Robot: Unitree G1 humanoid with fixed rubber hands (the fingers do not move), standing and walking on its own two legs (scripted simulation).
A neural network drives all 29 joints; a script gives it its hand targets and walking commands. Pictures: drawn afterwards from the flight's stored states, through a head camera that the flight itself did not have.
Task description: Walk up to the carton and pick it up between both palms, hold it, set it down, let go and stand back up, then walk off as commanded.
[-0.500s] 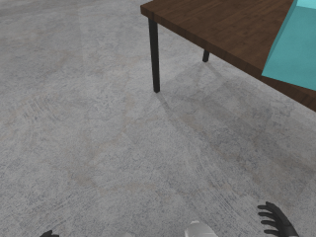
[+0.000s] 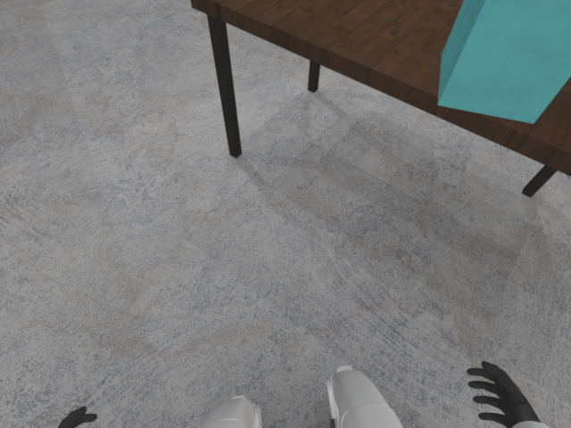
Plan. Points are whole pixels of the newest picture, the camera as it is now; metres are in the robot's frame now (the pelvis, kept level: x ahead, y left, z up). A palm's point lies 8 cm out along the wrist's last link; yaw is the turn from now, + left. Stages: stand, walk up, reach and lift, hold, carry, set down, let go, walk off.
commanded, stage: walk up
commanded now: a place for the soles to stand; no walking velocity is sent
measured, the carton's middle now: (513, 32) +0.80 -0.46 +0.10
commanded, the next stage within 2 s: none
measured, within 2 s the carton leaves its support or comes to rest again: neither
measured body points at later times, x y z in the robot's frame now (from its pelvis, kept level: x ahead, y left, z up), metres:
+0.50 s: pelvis -0.01 +0.00 +0.00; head +0.02 -0.03 +0.44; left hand +0.12 +0.30 -0.08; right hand +0.08 -0.33 -0.09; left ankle +0.04 +0.10 -0.68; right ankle +0.00 -0.12 -0.70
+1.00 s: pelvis -0.02 +0.00 -0.01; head +0.03 -0.02 +0.44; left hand +0.19 +0.26 -0.10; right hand -0.01 -0.33 -0.10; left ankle +0.05 +0.11 -0.70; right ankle -0.02 -0.14 -0.70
